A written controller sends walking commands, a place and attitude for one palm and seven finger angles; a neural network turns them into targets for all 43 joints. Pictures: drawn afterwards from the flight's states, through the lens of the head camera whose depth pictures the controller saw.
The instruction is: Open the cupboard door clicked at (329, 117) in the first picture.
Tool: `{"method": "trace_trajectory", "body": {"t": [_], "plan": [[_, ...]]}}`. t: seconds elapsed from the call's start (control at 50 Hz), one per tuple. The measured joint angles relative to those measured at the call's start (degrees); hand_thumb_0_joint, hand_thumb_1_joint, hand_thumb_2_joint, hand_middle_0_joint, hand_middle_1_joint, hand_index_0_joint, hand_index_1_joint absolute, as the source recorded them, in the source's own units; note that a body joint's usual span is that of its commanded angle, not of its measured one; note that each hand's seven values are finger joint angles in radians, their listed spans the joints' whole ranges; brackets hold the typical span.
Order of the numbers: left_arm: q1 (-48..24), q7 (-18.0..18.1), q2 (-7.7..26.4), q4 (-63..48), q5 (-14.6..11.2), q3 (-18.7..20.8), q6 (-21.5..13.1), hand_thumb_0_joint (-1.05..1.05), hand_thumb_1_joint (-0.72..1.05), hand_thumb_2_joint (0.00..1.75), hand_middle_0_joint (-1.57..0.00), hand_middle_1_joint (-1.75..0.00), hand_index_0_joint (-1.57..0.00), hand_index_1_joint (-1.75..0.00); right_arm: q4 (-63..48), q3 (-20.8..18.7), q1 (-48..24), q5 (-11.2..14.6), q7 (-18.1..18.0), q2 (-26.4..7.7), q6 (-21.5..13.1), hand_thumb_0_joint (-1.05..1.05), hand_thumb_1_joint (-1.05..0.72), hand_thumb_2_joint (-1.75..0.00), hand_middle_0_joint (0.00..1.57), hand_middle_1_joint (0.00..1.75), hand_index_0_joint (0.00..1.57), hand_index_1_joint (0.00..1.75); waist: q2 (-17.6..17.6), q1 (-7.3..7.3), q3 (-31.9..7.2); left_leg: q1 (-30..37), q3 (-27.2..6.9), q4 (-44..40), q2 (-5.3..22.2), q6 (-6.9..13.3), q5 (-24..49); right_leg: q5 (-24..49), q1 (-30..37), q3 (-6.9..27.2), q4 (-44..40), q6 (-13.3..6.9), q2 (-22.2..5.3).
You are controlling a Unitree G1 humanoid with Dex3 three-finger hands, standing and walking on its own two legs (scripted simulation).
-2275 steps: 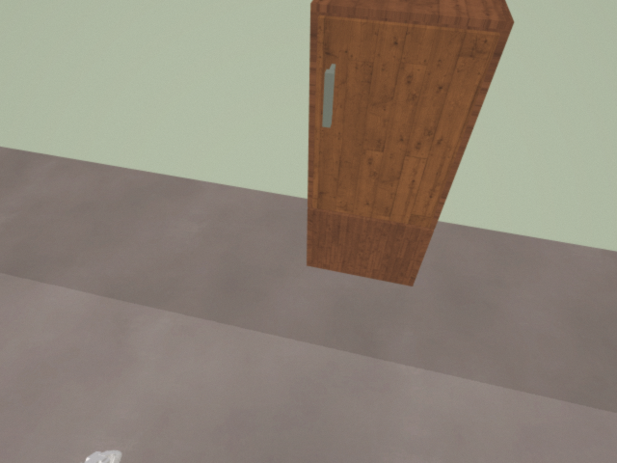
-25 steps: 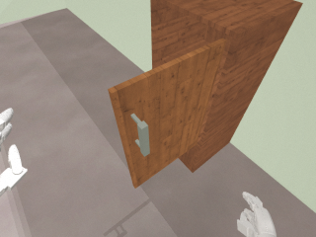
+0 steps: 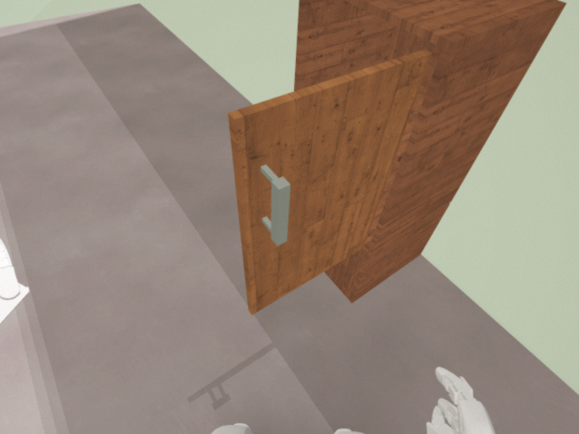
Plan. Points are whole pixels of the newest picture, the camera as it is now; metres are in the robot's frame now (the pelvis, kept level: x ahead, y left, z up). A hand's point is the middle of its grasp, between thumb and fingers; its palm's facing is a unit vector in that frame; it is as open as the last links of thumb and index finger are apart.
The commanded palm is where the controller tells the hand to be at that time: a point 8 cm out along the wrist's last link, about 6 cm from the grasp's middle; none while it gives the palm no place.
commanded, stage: step back with the hand held close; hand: left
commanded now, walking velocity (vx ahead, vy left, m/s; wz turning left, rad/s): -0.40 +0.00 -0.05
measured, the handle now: (273, 206) +0.46 +0.06 +0.04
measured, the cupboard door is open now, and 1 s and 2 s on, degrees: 89 89 89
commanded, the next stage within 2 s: stop stepping back and stand still in 0.42 s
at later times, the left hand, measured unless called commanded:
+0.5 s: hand (24, 358) +0.15 +0.23 +0.19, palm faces +0.37 -0.82 -0.44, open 7.4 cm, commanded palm +0.08 +0.27 +0.20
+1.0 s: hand out of the picture +0.06 +0.23 +0.18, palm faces +0.42 -0.81 -0.41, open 7.4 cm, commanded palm +0.01 +0.27 +0.20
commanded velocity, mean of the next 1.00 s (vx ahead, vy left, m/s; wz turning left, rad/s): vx -0.14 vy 0.03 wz -0.02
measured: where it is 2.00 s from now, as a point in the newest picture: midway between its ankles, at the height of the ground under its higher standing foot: outside the picture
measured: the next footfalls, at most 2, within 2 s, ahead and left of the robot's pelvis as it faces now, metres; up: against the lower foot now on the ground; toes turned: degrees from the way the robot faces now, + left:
right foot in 0.48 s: -0.16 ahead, -0.12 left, +0.00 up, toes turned -5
left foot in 0.62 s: +0.03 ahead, +0.07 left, +0.00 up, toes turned -4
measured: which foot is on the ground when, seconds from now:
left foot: down 0.00-0.50, up 0.52-0.60, down 0.62-0.80, up 0.82-0.94, down 0.96-1.00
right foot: down 0.00-0.18, up 0.20-0.46, down 0.48-1.00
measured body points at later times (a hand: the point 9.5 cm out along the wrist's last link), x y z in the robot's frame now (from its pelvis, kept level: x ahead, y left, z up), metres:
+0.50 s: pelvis -0.09 -0.02 +0.01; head -0.05 +0.00 +0.45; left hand +0.12 +0.27 +0.21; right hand +0.11 -0.23 -0.07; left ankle +0.07 +0.09 -0.72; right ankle -0.21 -0.12 -0.72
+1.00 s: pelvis -0.15 -0.02 +0.02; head -0.17 -0.02 +0.47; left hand +0.03 +0.27 +0.20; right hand -0.04 -0.30 -0.08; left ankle -0.11 +0.09 -0.72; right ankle -0.20 -0.12 -0.72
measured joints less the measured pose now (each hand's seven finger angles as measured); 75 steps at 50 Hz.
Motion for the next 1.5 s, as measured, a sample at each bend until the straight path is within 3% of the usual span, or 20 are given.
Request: {"method": "trace_trajectory", "body": {"t": [0.1,0.18,0.24,0.3,0.34,0.4,0.48,0.52,0.56,0.6,0.64,0.72,0.8,0.88,0.92,0.96,1.02,1.18,1.4,1.5], "plan": [[-0.5,-0.1,-1.0,-1.0,-1.1,-0.8,-0.1,0.01,0.89,0.9,-0.21,-0.3,-0.21,-0.3,1.5,-0.7,-2.1,-0.1,0.9,-0.5,0.3,0.01,-0.9,-0.9,0.2,0.3,0.2,0.3,-0.1,0.16,0.6,-2.3,-0.3,1.2,-0.3,-1.1,-4.1,2.0,-1.2,0.1,-1.6,0.1,-0.2],[0.6,-0.1,0.3,-2.7,-1.6,-1.2,-0.1,0.01,0.89,0.9,-0.21,-0.3,-0.21,-0.3,1.1,-1.1,-3.6,0.0,0.6,-0.8,0.9,0.01,-0.9,-0.9,0.2,0.3,0.2,0.3,-0.7,-0.47,1.2,-3.0,0.2,-1.3,-0.5,-0.1,2.2,1.7,-2.6,0.4,-1.7,0.4,-0.3],[0.8,-0.5,1.7,-2.6,-1.1,-0.3,-0.2,0.01,0.89,0.9,-0.21,-0.3,-0.21,-0.3,1.1,-1.9,-3.5,-0.3,0.1,-0.1,-0.2,0.01,-0.9,-0.9,0.2,0.3,0.2,0.3,1.0,-0.89,1.4,-3.2,-1.1,-2.5,0.9,0.7,6.2,-7.6,-4.3,0.9,13.4,0.3,3.2],[1.8,0.0,2.2,-2.8,-2.0,0.8,0.1,0.01,0.89,0.9,-0.22,-0.3,-0.21,-0.3,2.7,-1.8,-3.0,-0.6,0.7,1.6,-1.8,0.01,-0.9,-0.9,0.2,0.3,0.2,0.3,1.0,0.4,-0.7,-2.7,-1.4,-6.5,2.1,0.2,8.0,-14.3,-1.1,-0.3,22.2,-0.3,4.9],[2.3,0.8,1.2,-3.0,-2.7,0.8,0.3,0.01,0.89,0.9,-0.21,-0.3,-0.21,-0.3,3.6,-1.1,-3.0,-0.9,1.1,2.3,-2.7,0.01,-0.9,-0.9,0.2,0.3,0.2,0.3,0.8,1.68,-2.3,-2.5,-0.6,-9.7,3.0,-0.4,10.0,-17.0,3.1,-1.6,19.8,-0.6,4.2],[1.0,1.2,-0.6,-2.5,-3.5,-0.9,1.2,0.01,0.89,0.9,-0.21,-0.3,-0.21,-0.3,4.3,0.0,-4.3,-1.4,1.6,3.0,-3.5,0.01,-0.9,-0.9,0.2,0.3,0.2,0.3,0.6,2.95,-3.7,-2.9,0.8,-14.5,4.0,-1.1,13.5,-19.0,10.1,-2.4,9.3,-1.4,3.0],[-2.0,0.2,0.6,-2.2,-4.3,-1.7,1.4,0.01,0.9,0.9,-0.21,-0.3,-0.2,-0.3,3.2,1.2,-7.9,-1.8,2.3,3.7,-2.7,0.01,-0.9,-0.9,0.2,0.3,0.2,0.3,-1.3,3.45,-3.2,-6.2,3.5,-16.2,4.4,-2.3,17.2,-12.8,17.2,-1.0,-9.4,-3.2,0.7],[-3.0,-0.8,0.6,-1.7,-4.1,-2.9,0.7,0.01,0.9,0.9,-0.21,-0.3,-0.2,-0.3,3.7,1.3,-9.7,-1.7,2.1,3.0,-1.7,0.01,-0.9,-0.9,0.2,0.3,0.21,0.3,0.9,2.59,-1.5,-7.5,2.0,-13.2,5.7,-3.2,14.0,-14.1,16.9,-1.0,-9.3,-2.9,2.6],[-1.6,-1.8,2.0,-2.5,-4.0,-3.5,0.8,0.01,0.89,0.9,-0.21,-0.3,-0.21,-0.3,3.9,1.5,-8.7,-0.8,1.6,2.8,-0.5,0.01,-0.9,-0.9,0.2,0.3,0.21,0.3,0.7,1.12,-1.5,-6.8,0.9,-8.1,4.2,-3.6,7.7,-12.7,17.2,-1.1,-8.8,-2.6,2.6],[2.0,-2.4,3.9,-4.0,-4.0,-2.4,1.0,0.01,0.89,0.9,-0.21,-0.3,-0.21,-0.3,2.9,1.8,-6.3,-0.2,0.9,2.5,0.6,0.01,-0.9,-0.9,0.2,0.3,0.21,0.3,-0.6,-0.15,-3.1,-3.9,1.4,-6.4,2.2,-3.5,7.5,-12.7,17.0,-0.8,-8.2,-2.6,2.1],[4.8,-2.5,5.4,-4.5,-4.5,-1.0,1.6,0.01,0.89,0.9,-0.22,-0.3,-0.21,-0.3,2.2,1.6,-4.2,0.1,0.2,1.8,0.9,0.01,-0.9,-0.9,0.2,0.3,0.21,0.3,-1.4,-1.66,-4.5,-1.4,1.3,-9.6,1.1,-1.3,7.6,-13.3,16.1,-1.4,-6.4,-2.5,1.7],[6.3,-1.7,6.1,-1.8,-5.2,0.3,3.3,0.01,0.89,0.9,-0.22,-0.3,-0.21,-0.3,2.0,0.7,-2.3,-0.5,-0.1,0.0,-0.3,0.01,-0.9,-0.9,0.2,0.3,0.2,0.3,-2.4,-1.85,-4.3,0.2,2.4,-13.5,0.6,-0.8,10.6,-15.3,13.3,-2.2,-3.4,-1.5,0.8],[6.9,-1.1,3.8,-0.1,-4.9,-1.2,4.2,0.01,0.89,0.9,-0.21,-0.3,-0.21,-0.3,2.2,-0.4,-0.2,-0.5,-0.2,-1.9,-0.9,0.01,-0.9,-0.9,0.2,0.3,0.2,0.3,0.0,-2.81,-3.9,-0.1,0.4,-13.5,0.9,-1.9,9.3,-9.7,14.6,-4.3,-6.7,-3.8,1.7],[8.8,-0.7,1.2,-0.3,-4.1,-2.8,3.7,0.01,0.89,0.9,-0.21,-0.3,-0.21,-0.3,4.9,-1.2,2.6,-0.4,-0.1,-2.5,-0.2,0.01,-0.9,-0.9,0.2,0.3,0.2,0.3,-0.1,-0.21,-6.2,-1.5,-1.0,0.0,0.6,-3.2,0.7,-8.5,15.1,-3.4,-8.5,-4.5,1.9],[6.9,-0.2,-0.3,1.1,-3.3,-3.6,3.2,0.01,0.89,0.9,-0.21,-0.3,-0.21,-0.3,6.1,-1.2,3.8,-0.1,-0.5,-2.6,-0.6,0.01,-0.9,-0.9,0.2,0.3,0.2,0.3,-0.1,0.54,-6.9,1.5,-0.7,-1.4,1.1,-2.8,0.4,-8.4,15.3,-3.5,-8.5,-4.3,1.7],[3.7,0.1,-1.7,3.0,-2.8,-4.5,2.8,0.01,0.89,0.9,-0.21,-0.3,-0.21,-0.3,6.6,-1.3,4.5,0.0,-0.9,-3.3,-1.5,0.01,-0.9,-0.9,0.2,0.3,0.2,0.3,1.5,0.44,-7.0,5.8,-1.3,-7.3,2.2,-2.4,2.1,-8.9,15.1,-4.8,-7.6,-4.0,2.3],[-0.1,0.1,-2.8,6.1,-2.6,-4.7,2.7,0.01,0.89,0.9,-0.21,-0.3,-0.21,-0.3,7.8,-1.1,2.7,0.1,-1.0,-2.2,-1.7,0.01,-0.9,-0.9,0.2,0.3,0.2,0.3,1.0,0.39,-5.5,7.1,-1.1,-9.3,1.3,-2.4,2.0,-8.7,15.4,-4.9,-7.3,-3.7,1.2],[2.3,-1.0,-0.3,4.4,-3.0,-4.4,2.3,0.01,0.89,0.9,-0.21,-0.3,-0.21,-0.3,3.3,1.6,-0.9,-0.3,0.0,1.4,-3.1,0.01,-0.9,-0.9,0.2,0.3,0.2,0.3,0.7,-0.83,-4.1,7.5,0.3,-13.0,1.2,-1.7,5.7,-5.6,14.8,-3.6,-9.8,-2.7,0.9],[2.2,-0.7,-1.6,5.4,-2.7,-4.5,3.0,0.01,0.89,0.9,-0.21,-0.3,-0.21,-0.3,3.6,1.8,-1.2,-0.6,-0.2,0.9,-2.9,0.01,-0.9,-0.9,0.2,0.3,0.2,0.3,1.8,1.02,-3.4,6.8,-0.3,-15.4,0.6,-1.2,7.9,-3.4,14.7,-4.2,-12.6,-2.1,0.4],[1.5,-0.5,-2.4,5.3,-2.5,-5.2,3.6,0.01,0.89,0.9,-0.21,-0.3,-0.21,-0.3,4.2,1.4,-1.0,-0.5,-0.4,0.4,-3.1,0.01,-0.9,-0.9,0.2,0.3,0.2,0.3,1.6,1.2,-2.8,7.2,-0.5,-15.7,0.4,-1.1,7.9,-3.3,15.2,-4.4,-13.2,-2.0,0.3]]}}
